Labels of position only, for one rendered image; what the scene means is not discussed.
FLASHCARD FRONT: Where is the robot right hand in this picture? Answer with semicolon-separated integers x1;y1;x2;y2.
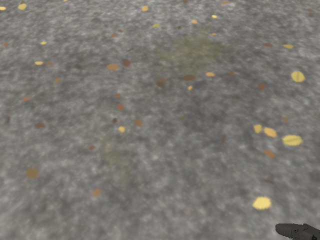
275;223;320;240

